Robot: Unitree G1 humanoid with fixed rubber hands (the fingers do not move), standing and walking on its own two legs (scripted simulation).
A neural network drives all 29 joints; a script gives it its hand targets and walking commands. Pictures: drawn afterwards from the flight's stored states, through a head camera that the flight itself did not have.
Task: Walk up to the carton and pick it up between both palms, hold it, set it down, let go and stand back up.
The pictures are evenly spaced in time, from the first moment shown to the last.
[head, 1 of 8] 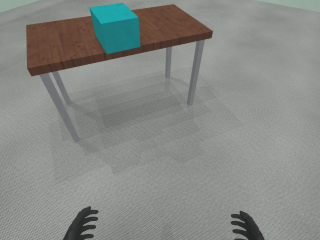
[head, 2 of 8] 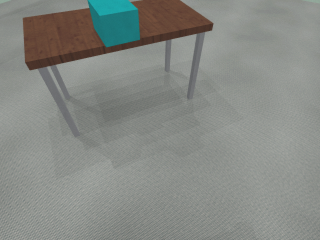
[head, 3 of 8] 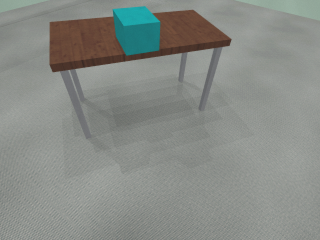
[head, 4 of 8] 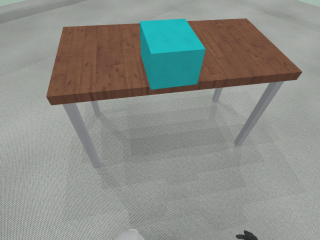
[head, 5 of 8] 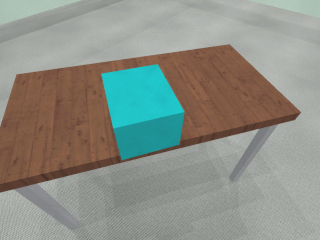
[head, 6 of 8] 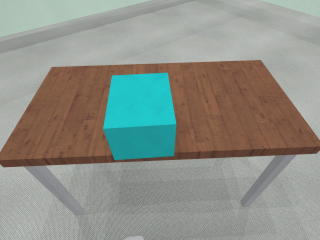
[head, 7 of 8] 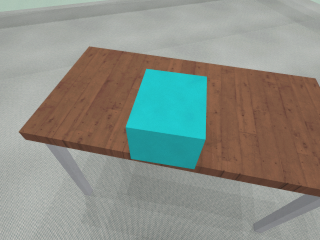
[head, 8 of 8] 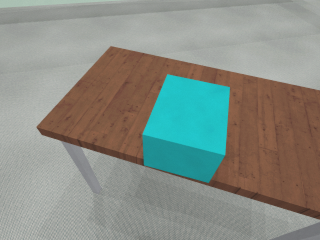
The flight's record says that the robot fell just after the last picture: no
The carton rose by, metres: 0.00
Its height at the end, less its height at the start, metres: +0.00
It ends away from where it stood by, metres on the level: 0.00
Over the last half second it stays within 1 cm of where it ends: yes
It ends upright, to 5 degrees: yes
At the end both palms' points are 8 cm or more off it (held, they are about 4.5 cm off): yes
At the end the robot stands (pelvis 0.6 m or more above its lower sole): yes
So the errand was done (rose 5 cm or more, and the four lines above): no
